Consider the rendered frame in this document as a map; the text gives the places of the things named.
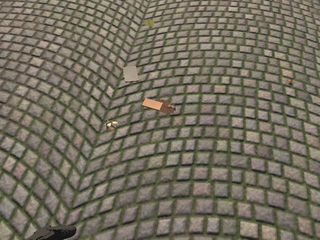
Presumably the robot left hand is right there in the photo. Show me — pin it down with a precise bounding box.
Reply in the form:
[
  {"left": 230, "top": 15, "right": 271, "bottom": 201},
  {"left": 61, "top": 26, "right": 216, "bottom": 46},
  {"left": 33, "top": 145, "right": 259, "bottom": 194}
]
[{"left": 27, "top": 225, "right": 77, "bottom": 240}]

